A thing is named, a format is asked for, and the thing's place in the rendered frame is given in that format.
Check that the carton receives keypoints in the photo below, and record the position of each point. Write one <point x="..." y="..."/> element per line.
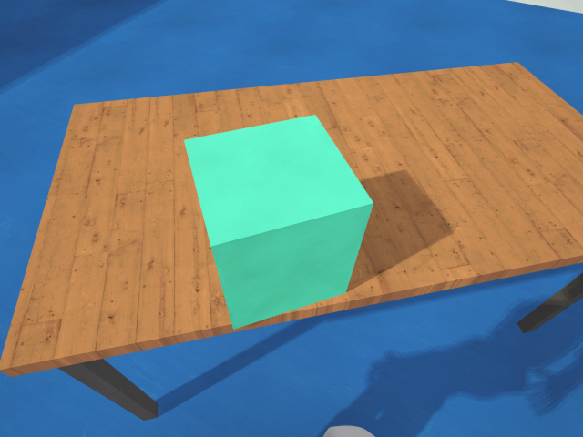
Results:
<point x="284" y="212"/>

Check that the table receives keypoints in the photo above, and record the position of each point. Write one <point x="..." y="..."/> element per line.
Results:
<point x="475" y="174"/>

